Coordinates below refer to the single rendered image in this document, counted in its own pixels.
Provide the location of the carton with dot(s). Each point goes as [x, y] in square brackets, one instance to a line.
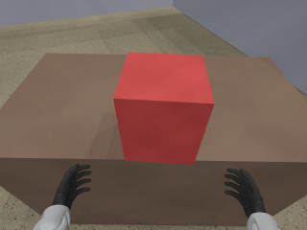
[163, 103]

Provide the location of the robot left forearm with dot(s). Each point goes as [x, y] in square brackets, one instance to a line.
[55, 217]

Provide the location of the robot right forearm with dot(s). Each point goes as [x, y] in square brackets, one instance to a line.
[261, 221]

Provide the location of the pedestal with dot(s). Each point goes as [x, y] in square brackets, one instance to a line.
[63, 114]

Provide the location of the robot left hand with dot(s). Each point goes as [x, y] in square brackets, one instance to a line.
[66, 192]

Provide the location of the robot right hand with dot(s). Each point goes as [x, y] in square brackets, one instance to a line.
[249, 194]

